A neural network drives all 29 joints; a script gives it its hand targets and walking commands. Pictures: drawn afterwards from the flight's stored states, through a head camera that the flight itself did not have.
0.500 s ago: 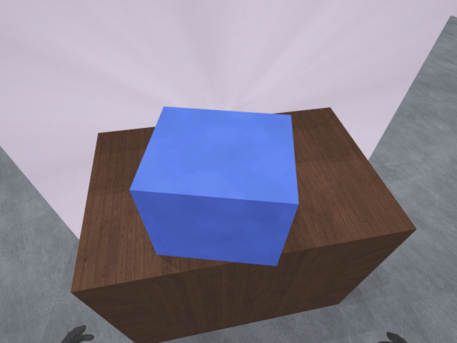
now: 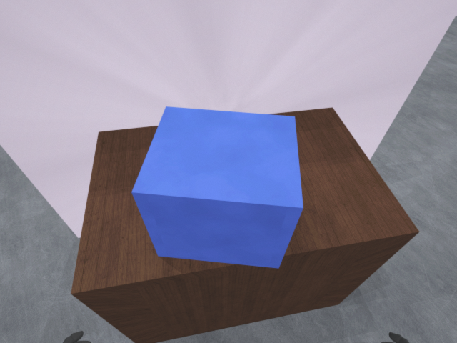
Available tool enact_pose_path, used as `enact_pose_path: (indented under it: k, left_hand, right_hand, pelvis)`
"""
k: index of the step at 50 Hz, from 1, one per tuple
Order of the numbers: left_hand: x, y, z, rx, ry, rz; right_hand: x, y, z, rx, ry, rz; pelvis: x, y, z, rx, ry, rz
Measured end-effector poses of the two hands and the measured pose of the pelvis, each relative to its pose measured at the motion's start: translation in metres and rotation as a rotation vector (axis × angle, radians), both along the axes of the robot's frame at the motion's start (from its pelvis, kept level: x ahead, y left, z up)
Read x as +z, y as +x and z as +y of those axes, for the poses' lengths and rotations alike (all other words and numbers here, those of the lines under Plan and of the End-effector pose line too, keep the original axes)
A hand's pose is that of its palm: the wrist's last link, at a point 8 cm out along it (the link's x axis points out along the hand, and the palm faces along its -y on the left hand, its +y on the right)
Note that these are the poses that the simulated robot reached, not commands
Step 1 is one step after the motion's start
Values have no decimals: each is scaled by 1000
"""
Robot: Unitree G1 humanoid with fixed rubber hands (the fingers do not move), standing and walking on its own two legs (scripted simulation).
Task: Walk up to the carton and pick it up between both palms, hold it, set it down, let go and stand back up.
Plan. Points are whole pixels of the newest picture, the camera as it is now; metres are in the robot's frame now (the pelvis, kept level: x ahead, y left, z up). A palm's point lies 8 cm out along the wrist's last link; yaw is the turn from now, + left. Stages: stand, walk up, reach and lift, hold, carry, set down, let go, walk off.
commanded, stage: stand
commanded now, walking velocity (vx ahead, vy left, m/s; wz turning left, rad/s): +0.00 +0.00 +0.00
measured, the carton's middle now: (223, 189) +0.43 +0.03 -0.02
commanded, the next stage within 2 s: walk up in 0.16 s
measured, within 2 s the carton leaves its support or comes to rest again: neither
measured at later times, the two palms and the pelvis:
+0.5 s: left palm out of the picture +0.11 +0.31 -0.10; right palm out of the picture +0.07 -0.34 -0.10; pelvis +0.01 -0.02 -0.01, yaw +3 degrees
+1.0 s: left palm out of the picture +0.13 +0.26 -0.09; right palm (421, 293) +0.23 -0.36 -0.09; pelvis +0.06 -0.07 -0.01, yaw +12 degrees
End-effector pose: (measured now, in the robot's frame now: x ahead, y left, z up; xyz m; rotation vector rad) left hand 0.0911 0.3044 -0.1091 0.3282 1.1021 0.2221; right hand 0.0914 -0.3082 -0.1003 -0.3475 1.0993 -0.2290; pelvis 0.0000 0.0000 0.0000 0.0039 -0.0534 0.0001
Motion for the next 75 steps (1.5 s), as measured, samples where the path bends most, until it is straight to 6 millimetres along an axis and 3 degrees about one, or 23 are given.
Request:
enact_pose_path:
  k: [19, 24, 28, 32, 38, 46, 53, 61, 75]
  left_hand:
    - [2, 0, 8, 8, 12, 2]
    - [8, 14, 6, -7, 32, -45]
    - [12, 31, -10, -25, 44, -83]
    - [8, 35, -29, -10, 63, -102]
    - [13, 43, -51, 24, 48, -162]
    - [18, 48, -50, 77, 36, -196]
    - [23, 34, -34, 138, 63, -181]
    - [19, 8, -22, 211, 66, -140]
    - [3, -32, -23, 288, 33, -60]
  right_hand:
    - [-1, 5, 3, 4, -9, -5]
    - [3, -14, -23, 12, -82, 30]
    - [5, -22, -55, 19, -122, 60]
    - [-6, -2, -78, 45, -107, 53]
    - [-7, 42, -77, 141, -77, 23]
    - [4, 107, -63, 225, -46, -57]
    - [14, 155, -52, 293, -52, -116]
    - [15, 169, -41, 329, -60, -103]
    - [9, 157, -37, 328, -74, -47]
  pelvis:
    - [-1, 5, 2, 13, 3, 2]
    - [-5, 8, -11, 49, 21, 9]
    - [-10, 16, -31, 75, 31, 6]
    - [-21, 26, -52, 108, 10, -5]
    - [-20, 38, -64, 154, 9, -11]
    - [-14, 54, -71, 199, -5, -7]
    - [-12, 58, -72, 231, -10, -7]
    - [-12, 58, -69, 259, -13, -7]
    - [-12, 52, -65, 283, -19, -2]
